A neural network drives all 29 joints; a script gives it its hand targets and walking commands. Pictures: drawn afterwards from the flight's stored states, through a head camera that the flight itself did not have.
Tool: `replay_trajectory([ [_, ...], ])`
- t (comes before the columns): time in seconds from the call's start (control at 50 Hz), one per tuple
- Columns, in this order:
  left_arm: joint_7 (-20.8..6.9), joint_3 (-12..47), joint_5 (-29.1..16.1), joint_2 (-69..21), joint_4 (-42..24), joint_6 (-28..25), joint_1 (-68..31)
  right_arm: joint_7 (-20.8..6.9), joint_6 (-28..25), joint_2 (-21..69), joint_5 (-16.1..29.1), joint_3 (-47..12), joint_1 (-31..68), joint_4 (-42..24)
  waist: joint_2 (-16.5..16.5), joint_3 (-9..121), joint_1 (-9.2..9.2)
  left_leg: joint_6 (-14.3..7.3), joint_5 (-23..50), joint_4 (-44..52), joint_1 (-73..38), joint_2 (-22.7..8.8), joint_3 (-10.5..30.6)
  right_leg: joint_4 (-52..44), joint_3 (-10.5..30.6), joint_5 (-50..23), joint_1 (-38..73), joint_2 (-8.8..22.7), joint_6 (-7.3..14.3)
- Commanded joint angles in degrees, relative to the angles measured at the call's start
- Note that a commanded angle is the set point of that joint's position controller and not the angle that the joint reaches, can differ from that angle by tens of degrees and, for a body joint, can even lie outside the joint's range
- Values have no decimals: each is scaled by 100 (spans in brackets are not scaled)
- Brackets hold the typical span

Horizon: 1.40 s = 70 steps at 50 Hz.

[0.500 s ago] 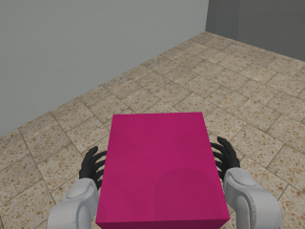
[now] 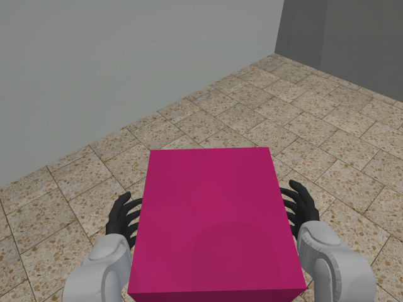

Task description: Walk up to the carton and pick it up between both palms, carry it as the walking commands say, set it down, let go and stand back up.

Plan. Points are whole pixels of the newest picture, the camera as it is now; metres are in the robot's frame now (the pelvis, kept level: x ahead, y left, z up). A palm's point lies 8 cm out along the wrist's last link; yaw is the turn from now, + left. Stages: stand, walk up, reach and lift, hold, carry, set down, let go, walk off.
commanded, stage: carry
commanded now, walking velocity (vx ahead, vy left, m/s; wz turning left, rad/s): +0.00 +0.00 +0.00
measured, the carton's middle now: (211, 240) +0.27 +0.00 +0.01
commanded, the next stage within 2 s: none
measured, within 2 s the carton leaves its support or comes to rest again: neither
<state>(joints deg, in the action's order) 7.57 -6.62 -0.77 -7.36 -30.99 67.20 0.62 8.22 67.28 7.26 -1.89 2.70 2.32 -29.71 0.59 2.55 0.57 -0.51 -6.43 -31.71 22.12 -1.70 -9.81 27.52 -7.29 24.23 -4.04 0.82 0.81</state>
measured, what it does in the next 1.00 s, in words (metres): steps on the spot: right foot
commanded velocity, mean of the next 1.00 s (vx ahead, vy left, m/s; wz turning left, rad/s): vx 0.00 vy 0.00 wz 0.00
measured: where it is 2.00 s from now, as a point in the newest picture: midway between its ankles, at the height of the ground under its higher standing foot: outside the picture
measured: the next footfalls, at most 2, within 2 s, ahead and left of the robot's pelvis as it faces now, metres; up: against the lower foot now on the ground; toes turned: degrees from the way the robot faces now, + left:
right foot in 0.18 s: +0.06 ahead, -0.10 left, +0.00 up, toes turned +2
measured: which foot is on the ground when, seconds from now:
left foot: down 0.00-1.00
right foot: down 0.00-0.00, up 0.02-0.16, down 0.18-1.00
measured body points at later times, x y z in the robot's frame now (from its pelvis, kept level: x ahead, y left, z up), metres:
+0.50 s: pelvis +0.08 +0.02 +0.00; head +0.10 +0.00 +0.45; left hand +0.34 +0.16 +0.07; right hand +0.34 -0.15 +0.07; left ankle +0.04 +0.09 -0.73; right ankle +0.02 -0.08 -0.73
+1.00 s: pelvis +0.04 +0.02 +0.00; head +0.03 +0.01 +0.45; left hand +0.31 +0.17 +0.05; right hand +0.30 -0.15 +0.05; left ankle +0.04 +0.09 -0.73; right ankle +0.02 -0.08 -0.73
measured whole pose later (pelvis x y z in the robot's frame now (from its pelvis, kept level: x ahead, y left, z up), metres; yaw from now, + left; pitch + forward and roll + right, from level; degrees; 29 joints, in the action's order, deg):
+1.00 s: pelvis +0.04 +0.02 +0.00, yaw -2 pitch +1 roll -1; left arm 6.8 -6.6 1.3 -7.3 -14.3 60.1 -2.9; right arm 7.0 59.1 7.2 -3.3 5.7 2.4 -15.5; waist -1.8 3.7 0.5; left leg -3.1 -17.7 -31.9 15.8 -1.6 -11.1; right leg 31.1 -7.2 18.0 -14.4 1.2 0.9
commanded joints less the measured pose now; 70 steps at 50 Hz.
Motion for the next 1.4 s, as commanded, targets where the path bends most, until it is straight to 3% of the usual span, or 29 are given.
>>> replay_trajectory([
  [0.0, -677, 4181, -1471, -4249, -1048, 24, -2864, -715, -112, 4683, 1691, -3623, 2233, -578, -1250, 2229, -55, -1208, 6437, 310, -3682, -1756, 1322, 2045, 276, 684, -2281, -16, -354],
  [0.02, -671, 4167, -1503, -4424, -1017, -16, -2832, -751, -142, 4810, 1794, -3659, 2287, -594, -1124, 2270, -68, -1033, 5640, 317, -3757, -1710, 1206, 1348, 286, 707, -2426, 134, -331],
  [0.06, -640, 4197, -1492, -4458, -1136, -74, -2798, -772, -214, 4740, 1762, -3619, 2228, -705, -1261, 2304, -36, -815, 5201, 303, -3482, -1477, 1003, 464, 145, 426, -1924, 91, -338],
  [0.12, -641, 4194, -1382, -4306, -1216, -125, -2825, -784, -265, 4577, 1642, -3664, 1938, -592, -1303, 2348, -76, -445, 4496, -3, -2870, -1173, 708, -518, -119, -1217, -804, 161, -357],
  [0.14, -665, 4212, -1390, -4312, -1154, -112, -2773, -780, -264, 4545, 1604, -3690, 1898, -592, -1123, 2409, -74, -350, 3582, 57, -2485, -1061, 735, -392, 41, -1813, -470, 337, -269],
  [0.18, -682, 4134, -1362, -4219, -1073, -105, -2762, -775, -245, 4434, 1539, -3725, 1985, -619, -335, 2293, -56, -143, 2368, 72, -1920, -798, 580, -88, 342, -3571, -158, 682, -133],
  [0.2, -687, 4090, -1302, -4118, -1006, -84, -2833, -778, -225, 4345, 1481, -3689, 2062, -578, -97, 2114, -50, -105, 2190, 96, -1831, -737, 534, -44, 376, -4069, -252, 756, -110],
  [0.24, -700, 3984, -1247, -3988, -707, -5, -2614, -748, -152, 4176, 1401, -3611, 2013, -504, 86, 2013, -34, -90, 2335, 88, -1838, -765, 585, 72, 314, -4072, -295, 778, -121],
  [0.3, -691, 3861, -1230, -3947, -530, 26, -2487, -696, -131, 4138, 1394, -3596, 2134, -530, 42, 2164, -52, -185, 3382, -78, -2129, -847, 596, 256, 158, -3857, -336, 611, -189],
  [0.36, -685, 3610, -1080, -3770, -287, -62, -2558, -710, -180, 3976, 1291, -3368, 2138, -234, 1, 2408, -61, -203, 3170, -236, -2104, -799, 536, 326, 170, -4221, -139, 661, -120],
  [0.38, -665, 3711, -1143, -3894, -556, -83, -2543, -719, -196, 4130, 1441, -3540, 2238, -511, -46, 2444, -73, -194, 3059, -321, -2068, -731, 454, 364, 158, -4504, -60, 683, -107],
  [0.42, -672, 3593, -1031, -3759, -372, -230, -2672, -760, -305, 4017, 1327, -3367, 2208, -161, -123, 2399, -70, -157, 2919, -269, -2036, -692, 449, 394, 170, -4533, -76, 702, -89],
  [0.44, -693, 3226, -774, -3488, 303, -354, -2613, -778, -443, 3705, 1077, -3015, 2277, 387, 3, 2467, -73, -172, 2924, -293, -2083, -717, 493, 427, 167, -4482, -94, 676, -74],
  [0.46, -684, 3620, -1071, -3855, -423, -399, -2794, -776, -472, 4104, 1343, -3397, 2314, -207, 56, 2495, -74, -189, 2826, -313, -2069, -719, 489, 416, 170, -4564, -31, 699, -60],
  [0.48, -698, 3151, -722, -3471, 388, -524, -2714, -802, -594, 3741, 1052, -3005, 2331, 545, 119, 2489, -73, -191, 2818, -297, -2029, -727, 522, 418, 170, -4450, -37, 682, -64],
  [0.56, -703, 3476, -882, -3824, 5, -816, -2977, -848, -897, 4066, 1224, -3237, 2532, 223, -90, 2427, -66, -203, 2919, -196, -2091, -754, 541, 399, 153, -4012, -171, 647, -75],
  [0.58, -715, 3300, -739, -3756, 411, -859, -2891, -863, -947, 3972, 1128, -3106, 2533, 543, -96, 2392, -62, -219, 2760, -137, -2048, -771, 591, 362, 212, -3927, -172, 643, -35],
  [0.62, -704, 3697, -1007, -4163, -251, -876, -2960, -876, -956, 4358, 1431, -3542, 2627, -134, -96, 2479, -60, -236, 2566, -75, -2022, -800, 621, 317, 238, -3863, -104, 677, -5],
  [0.64, -719, 3510, -860, -4012, 199, -877, -2918, -881, -972, 4163, 1243, -3298, 2577, 272, -111, 2467, -53, -225, 2536, 19, -1978, -811, 640, 333, 276, -3739, -109, 678, 14],
  [0.68, -724, 3615, -925, -4004, 23, -868, -3010, -877, -941, 4199, 1268, -3397, 2536, 204, -58, 2303, -50, -222, 2439, 100, -1921, -844, 676, 199, 274, -3384, -242, 667, -10],
  [0.72, -732, 3321, -672, -3687, 613, -845, -2872, -883, -924, 3870, 1047, -3166, 2491, 674, 7, 2233, -66, -235, 2269, 119, -1828, -823, 663, 121, 347, -3466, -197, 693, 43],
  [0.78, -774, 3288, -618, -3576, 758, -850, -2957, -904, -935, 3766, 980, -3098, 2515, 852, -148, 2144, -71, -194, 2288, 255, -1830, -870, 704, 69, 376, -2992, -361, 706, 62],
  [0.94, -851, 3292, -634, -3855, 788, -1085, -3402, -999, -1133, 4117, 1078, -3134, 3005, 891, -26, 1841, -63, -208, 645, 684, -1452, -828, 856, -231, 375, -1851, -602, 663, 69],
  [1.0, -921, 3052, -468, -3800, 1359, -1238, -3456, -1044, -1295, 3993, 885, -2845, 3179, 1339, -9, 1716, -58, -258, -132, 814, -1296, -810, 904, -371, 429, -1637, -713, 652, 102],
  [1.12, -989, 3024, -388, -3942, 1637, -1426, -3538, -1129, -1475, 4149, 874, -2853, 3332, 1590, 12, 1542, -63, -292, -538, 975, -1148, -859, 1012, -415, 440, -1379, -869, 606, 127],
  [1.14, -1015, 2768, -184, -3702, 2126, -1490, -3523, -1158, -1534, 3934, 677, -2586, 3302, 2147, -31, 1475, -64, -303, -691, 1002, -1085, -837, 1013, -438, 502, -1300, -942, 616, 150],
  [1.22, -1071, 3063, -394, -4053, 1714, -1680, -3790, -1221, -1717, 4265, 842, -2815, 3539, 1781, -158, 1523, -51, -275, -536, 1050, -1094, -885, 1056, -327, 425, -1357, -900, 589, 129],
  [1.24, -1091, 2954, -324, -4026, 1946, -1726, -3720, -1235, -1767, 4240, 799, -2765, 3571, 1934, 23, 1510, -56, -277, -517, 1005, -1059, -861, 1036, -343, 456, -1412, -865, 595, 133],
  [1.38, -1168, 2858, -265, -3886, 2299, -1963, -3811, -1308, -1963, 4146, 635, -2577, 3409, 2504, -98, 1641, -37, -282, 7, 851, -1311, -888, 1010, -273, 463, -1573, -904, 544, 166],
])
